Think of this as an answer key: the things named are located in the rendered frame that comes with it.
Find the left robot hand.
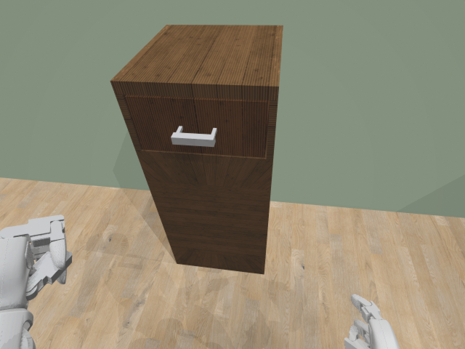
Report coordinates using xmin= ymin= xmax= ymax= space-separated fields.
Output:
xmin=0 ymin=214 xmax=72 ymax=310

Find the handle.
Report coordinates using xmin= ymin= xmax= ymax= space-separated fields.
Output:
xmin=171 ymin=126 xmax=217 ymax=147

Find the robot left forearm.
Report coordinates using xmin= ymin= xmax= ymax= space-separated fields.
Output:
xmin=0 ymin=308 xmax=36 ymax=349

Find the cabinet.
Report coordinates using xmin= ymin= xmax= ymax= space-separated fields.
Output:
xmin=110 ymin=25 xmax=283 ymax=274

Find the right robot hand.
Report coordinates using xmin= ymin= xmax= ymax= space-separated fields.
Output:
xmin=344 ymin=294 xmax=400 ymax=349

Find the drawer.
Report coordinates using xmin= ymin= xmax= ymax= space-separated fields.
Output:
xmin=124 ymin=95 xmax=270 ymax=158

